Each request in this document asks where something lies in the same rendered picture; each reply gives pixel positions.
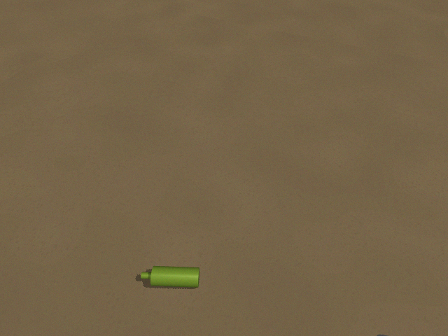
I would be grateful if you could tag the bottle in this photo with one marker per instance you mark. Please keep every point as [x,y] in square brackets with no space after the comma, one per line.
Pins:
[173,276]

